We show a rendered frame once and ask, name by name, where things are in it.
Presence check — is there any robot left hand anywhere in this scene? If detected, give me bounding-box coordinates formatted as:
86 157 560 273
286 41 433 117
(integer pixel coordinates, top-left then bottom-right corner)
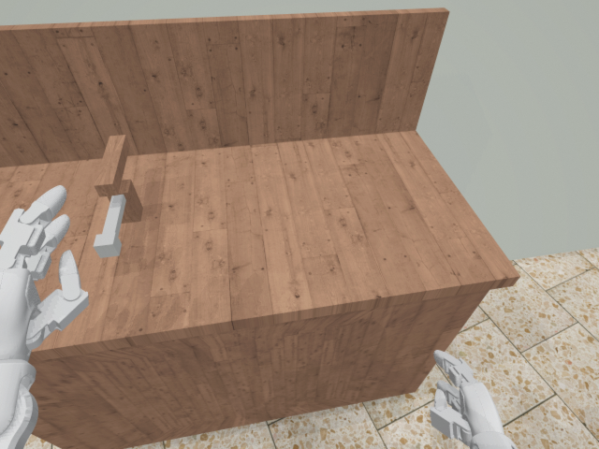
0 185 89 362

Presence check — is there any tap lever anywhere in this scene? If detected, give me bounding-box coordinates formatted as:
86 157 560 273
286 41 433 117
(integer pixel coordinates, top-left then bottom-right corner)
93 195 126 258

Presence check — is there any robot right hand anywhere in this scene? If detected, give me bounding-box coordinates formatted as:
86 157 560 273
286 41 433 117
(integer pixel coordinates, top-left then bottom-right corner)
430 350 504 447

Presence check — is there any counter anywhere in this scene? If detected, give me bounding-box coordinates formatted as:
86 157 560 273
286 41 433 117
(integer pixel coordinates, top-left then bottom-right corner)
0 7 520 449

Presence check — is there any left robot forearm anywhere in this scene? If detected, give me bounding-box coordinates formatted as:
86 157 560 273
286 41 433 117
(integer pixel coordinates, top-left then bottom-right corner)
0 359 38 449

